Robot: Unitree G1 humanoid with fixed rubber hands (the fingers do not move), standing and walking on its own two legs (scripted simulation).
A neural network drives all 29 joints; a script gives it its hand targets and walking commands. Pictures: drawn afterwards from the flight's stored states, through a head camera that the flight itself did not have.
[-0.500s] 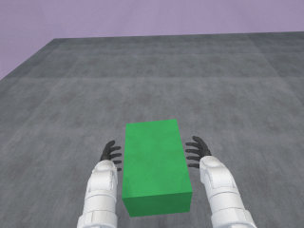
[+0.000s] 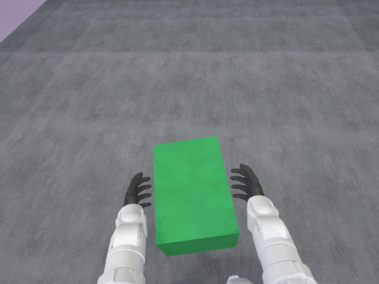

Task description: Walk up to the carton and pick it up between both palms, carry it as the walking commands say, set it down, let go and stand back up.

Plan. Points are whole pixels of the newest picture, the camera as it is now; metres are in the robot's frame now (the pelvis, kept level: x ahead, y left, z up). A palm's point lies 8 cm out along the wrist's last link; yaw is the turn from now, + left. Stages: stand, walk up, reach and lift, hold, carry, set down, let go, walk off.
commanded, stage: set down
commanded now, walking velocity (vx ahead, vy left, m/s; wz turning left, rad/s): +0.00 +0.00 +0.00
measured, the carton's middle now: (193, 194) +0.37 +0.01 -0.14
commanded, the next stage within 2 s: none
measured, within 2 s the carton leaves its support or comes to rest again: neither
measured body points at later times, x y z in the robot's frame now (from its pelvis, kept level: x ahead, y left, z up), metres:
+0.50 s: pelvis -0.04 +0.00 -0.07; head +0.13 -0.03 +0.35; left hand +0.33 +0.13 -0.14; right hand +0.34 -0.14 -0.14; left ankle +0.02 +0.09 -0.71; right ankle +0.04 -0.11 -0.71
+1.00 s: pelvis -0.05 -0.01 -0.13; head +0.21 -0.03 +0.24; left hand +0.36 +0.13 -0.24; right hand +0.37 -0.13 -0.24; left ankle +0.02 +0.10 -0.71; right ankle +0.04 -0.11 -0.71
